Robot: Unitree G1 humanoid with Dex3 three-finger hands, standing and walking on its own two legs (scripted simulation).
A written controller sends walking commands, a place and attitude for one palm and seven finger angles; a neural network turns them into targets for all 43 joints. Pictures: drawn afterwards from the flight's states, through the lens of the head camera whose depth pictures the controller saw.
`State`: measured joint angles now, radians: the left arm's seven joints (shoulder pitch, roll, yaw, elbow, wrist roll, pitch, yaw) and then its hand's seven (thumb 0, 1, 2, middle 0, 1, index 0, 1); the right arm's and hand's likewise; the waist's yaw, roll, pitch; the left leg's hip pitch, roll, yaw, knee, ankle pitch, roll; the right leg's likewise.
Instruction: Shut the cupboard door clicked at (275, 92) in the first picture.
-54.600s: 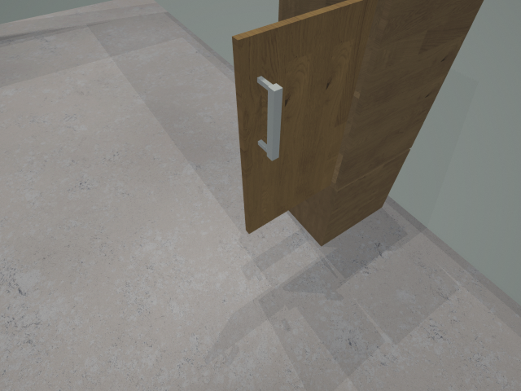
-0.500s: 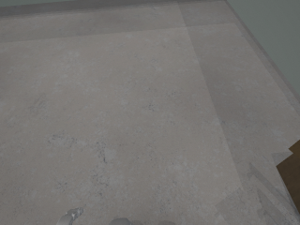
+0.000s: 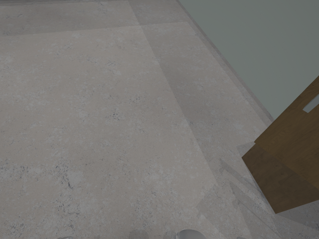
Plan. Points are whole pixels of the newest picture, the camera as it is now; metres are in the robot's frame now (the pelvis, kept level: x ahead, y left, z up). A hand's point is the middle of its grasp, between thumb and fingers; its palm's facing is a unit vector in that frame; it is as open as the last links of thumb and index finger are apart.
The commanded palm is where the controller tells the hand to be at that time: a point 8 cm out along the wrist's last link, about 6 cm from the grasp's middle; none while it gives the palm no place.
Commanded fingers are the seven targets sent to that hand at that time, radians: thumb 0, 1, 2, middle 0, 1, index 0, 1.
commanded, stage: turn to face it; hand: left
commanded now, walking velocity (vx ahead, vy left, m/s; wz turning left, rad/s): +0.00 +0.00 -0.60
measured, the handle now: out of the picture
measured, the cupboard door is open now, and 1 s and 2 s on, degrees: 27 27 27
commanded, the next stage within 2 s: take the last steps up to it in 1.04 s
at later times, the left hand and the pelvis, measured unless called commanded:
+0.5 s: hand (121, 226) +0.16 +0.11 -0.15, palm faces -0.28 -0.92 -0.26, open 7.4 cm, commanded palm none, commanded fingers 0.00 0.90 0.90 -0.20 -0.30 -0.20 -0.30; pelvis +0.02 -0.05 +0.00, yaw -17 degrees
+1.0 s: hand (131, 194) +0.26 +0.10 -0.16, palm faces -0.50 -0.83 -0.24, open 7.4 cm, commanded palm none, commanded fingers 0.00 0.90 0.90 -0.20 -0.30 -0.20 -0.30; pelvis +0.06 -0.04 +0.00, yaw -33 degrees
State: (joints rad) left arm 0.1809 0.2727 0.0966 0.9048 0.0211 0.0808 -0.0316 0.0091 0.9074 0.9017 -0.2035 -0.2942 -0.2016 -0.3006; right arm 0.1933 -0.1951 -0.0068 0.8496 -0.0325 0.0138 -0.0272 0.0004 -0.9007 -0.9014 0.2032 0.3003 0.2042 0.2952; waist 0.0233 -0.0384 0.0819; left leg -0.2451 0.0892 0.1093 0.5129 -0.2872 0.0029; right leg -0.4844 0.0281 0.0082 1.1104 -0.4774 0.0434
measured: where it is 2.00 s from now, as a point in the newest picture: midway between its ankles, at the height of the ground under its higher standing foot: outside the picture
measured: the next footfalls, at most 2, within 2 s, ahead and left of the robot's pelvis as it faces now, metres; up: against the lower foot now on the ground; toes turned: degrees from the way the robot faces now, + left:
right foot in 0.24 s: +0.03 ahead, -0.15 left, +0.00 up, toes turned -14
left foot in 0.70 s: +0.14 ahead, +0.06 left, +0.00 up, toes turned -22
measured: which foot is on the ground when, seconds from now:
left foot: down 0.00-0.24, up 0.26-0.68, down 0.70-1.00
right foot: up 0.00-0.22, down 0.24-0.70, up 0.72-1.00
